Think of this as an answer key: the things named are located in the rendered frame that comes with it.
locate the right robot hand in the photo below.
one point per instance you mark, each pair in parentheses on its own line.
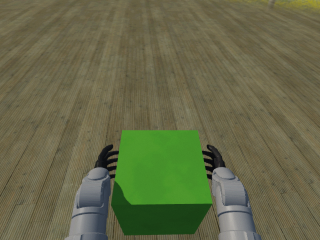
(216,160)

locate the left robot hand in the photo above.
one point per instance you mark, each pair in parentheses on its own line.
(103,160)

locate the left robot forearm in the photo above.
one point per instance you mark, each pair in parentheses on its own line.
(91,204)

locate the right robot forearm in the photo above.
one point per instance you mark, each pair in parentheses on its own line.
(233,207)

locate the carton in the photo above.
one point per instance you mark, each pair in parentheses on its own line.
(161,185)

